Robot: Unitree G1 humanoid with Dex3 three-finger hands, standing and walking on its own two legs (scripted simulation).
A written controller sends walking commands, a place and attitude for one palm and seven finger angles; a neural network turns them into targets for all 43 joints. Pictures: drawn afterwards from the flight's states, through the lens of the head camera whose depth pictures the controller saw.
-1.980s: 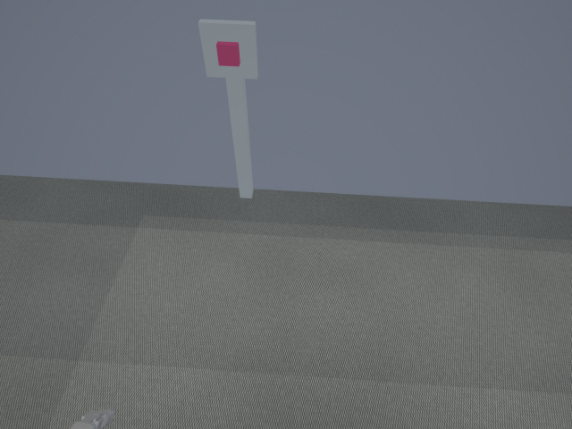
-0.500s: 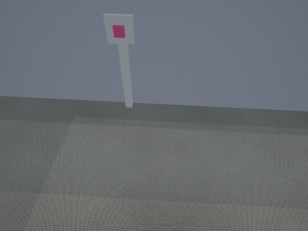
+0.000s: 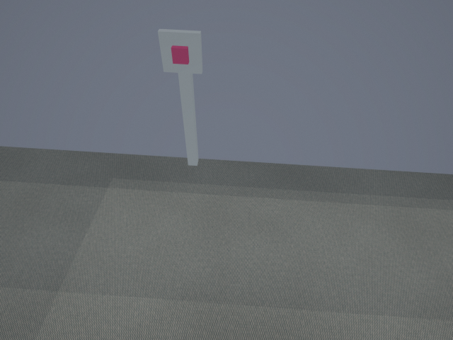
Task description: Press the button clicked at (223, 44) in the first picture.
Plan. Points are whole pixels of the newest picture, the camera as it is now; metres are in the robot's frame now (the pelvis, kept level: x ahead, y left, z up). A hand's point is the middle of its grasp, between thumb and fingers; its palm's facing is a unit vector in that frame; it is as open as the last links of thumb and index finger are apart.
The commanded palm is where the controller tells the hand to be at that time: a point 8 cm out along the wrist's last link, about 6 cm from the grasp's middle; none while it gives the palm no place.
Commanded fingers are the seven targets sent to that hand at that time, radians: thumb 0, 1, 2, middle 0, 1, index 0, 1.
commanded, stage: walk to a spot facing it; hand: left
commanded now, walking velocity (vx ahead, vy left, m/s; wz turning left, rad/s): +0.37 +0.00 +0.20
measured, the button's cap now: (180, 54) +1.23 +0.27 -0.04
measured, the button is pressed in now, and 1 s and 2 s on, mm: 0 0 0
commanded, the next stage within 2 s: turn to face it in 0.80 s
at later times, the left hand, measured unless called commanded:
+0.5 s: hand (134, 318) +0.21 +0.21 -0.18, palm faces -0.01 -0.99 -0.16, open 7.3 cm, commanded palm none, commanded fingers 0.00 0.90 0.90 -0.20 -0.30 -0.20 -0.30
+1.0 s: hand (145, 265) +0.33 +0.22 -0.19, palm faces +0.21 -0.96 -0.17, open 7.3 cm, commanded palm none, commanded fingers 0.00 0.90 0.90 -0.20 -0.30 -0.20 -0.30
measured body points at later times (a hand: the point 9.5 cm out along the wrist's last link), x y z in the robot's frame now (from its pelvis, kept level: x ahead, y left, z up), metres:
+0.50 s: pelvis +0.15 +0.03 -0.01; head +0.19 +0.04 +0.44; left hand +0.21 +0.27 -0.17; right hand -0.01 -0.14 -0.14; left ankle +0.00 +0.11 -0.74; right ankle +0.29 -0.10 -0.70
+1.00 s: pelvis +0.38 +0.05 -0.01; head +0.38 +0.07 +0.44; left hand +0.32 +0.27 -0.18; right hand +0.52 -0.18 -0.14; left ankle +0.47 +0.17 -0.73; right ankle +0.33 -0.08 -0.74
